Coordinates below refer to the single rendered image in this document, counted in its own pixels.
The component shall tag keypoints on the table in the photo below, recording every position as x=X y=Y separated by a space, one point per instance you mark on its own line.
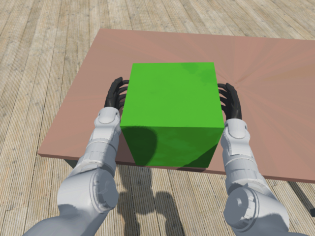
x=274 y=79

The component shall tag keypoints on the right robot forearm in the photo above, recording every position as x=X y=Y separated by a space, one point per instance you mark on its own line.
x=239 y=162

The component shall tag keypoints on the robot left hand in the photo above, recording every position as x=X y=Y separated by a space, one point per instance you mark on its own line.
x=113 y=97

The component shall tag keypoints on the robot left upper arm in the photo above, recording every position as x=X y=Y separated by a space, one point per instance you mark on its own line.
x=84 y=201

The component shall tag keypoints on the robot right upper arm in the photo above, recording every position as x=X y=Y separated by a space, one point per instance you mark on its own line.
x=251 y=213

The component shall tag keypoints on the carton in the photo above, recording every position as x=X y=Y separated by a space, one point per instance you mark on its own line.
x=172 y=114

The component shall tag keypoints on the left robot forearm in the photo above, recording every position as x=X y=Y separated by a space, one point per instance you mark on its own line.
x=103 y=144

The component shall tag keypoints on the robot right hand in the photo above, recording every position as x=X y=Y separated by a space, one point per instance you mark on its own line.
x=233 y=107

